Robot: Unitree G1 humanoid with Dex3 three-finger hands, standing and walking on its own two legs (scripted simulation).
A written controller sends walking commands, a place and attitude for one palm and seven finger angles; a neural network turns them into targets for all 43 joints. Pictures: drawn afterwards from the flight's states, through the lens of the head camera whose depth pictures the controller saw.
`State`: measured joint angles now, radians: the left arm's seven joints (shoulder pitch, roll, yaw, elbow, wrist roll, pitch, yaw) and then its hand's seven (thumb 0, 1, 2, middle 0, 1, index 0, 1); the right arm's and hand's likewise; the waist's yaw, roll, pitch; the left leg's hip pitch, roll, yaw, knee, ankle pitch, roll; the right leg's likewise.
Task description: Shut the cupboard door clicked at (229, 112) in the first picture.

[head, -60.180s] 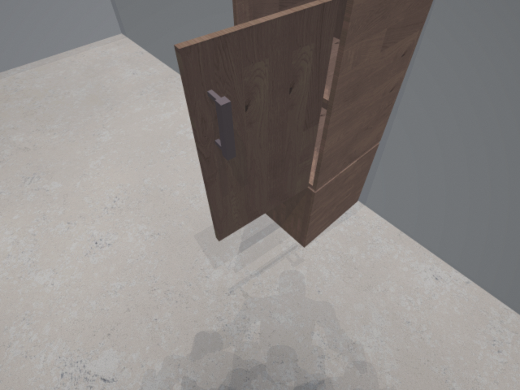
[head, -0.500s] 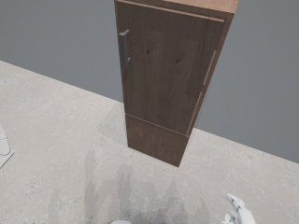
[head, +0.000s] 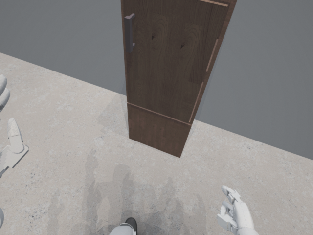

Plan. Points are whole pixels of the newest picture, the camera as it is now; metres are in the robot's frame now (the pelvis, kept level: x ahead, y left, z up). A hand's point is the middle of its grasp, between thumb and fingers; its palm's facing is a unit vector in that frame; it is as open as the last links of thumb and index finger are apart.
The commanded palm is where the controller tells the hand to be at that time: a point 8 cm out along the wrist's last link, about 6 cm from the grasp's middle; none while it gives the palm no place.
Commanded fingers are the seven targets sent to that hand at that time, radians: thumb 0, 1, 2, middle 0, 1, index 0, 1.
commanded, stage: stop stepping back and stand still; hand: left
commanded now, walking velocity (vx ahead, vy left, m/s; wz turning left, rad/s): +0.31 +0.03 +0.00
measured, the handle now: (130, 33) +0.80 +0.17 +0.10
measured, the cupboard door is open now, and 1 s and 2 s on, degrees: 0 0 0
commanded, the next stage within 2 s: let the arm hang, fingers relaxed in 0.78 s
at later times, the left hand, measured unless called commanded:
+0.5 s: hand out of the picture +0.15 +0.27 +0.19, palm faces +0.34 -0.83 -0.44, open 7.4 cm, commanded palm +0.11 +0.33 +0.19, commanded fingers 0.00 0.90 0.90 -0.20 -0.30 -0.20 -0.30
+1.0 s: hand (36, 192) +0.19 +0.29 +0.03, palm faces +0.15 -0.88 -0.46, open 7.4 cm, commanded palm none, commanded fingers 0.00 0.90 0.90 -0.20 -0.30 -0.20 -0.30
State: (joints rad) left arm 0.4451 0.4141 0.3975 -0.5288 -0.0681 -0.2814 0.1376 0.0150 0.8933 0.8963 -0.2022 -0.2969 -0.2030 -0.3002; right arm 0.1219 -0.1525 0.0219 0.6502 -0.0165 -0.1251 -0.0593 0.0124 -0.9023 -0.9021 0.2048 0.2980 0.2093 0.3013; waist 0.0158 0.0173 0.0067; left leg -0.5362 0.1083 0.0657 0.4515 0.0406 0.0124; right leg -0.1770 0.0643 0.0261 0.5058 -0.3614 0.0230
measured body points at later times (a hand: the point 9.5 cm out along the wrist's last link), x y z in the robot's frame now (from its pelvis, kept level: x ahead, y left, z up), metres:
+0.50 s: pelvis -0.05 +0.04 +0.01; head -0.07 +0.06 +0.46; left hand +0.13 +0.32 +0.22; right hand +0.07 -0.20 -0.07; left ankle +0.04 +0.12 -0.69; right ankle -0.06 -0.06 -0.72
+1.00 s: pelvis -0.03 +0.05 +0.00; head -0.04 +0.02 +0.45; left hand +0.18 +0.33 +0.06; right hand +0.11 -0.20 -0.11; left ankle +0.01 +0.16 -0.72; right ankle -0.06 -0.04 -0.72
